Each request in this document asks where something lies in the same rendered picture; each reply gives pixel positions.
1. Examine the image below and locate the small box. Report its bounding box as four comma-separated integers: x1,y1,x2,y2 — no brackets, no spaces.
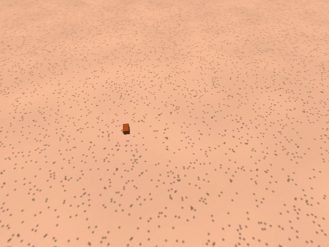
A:
123,123,130,134

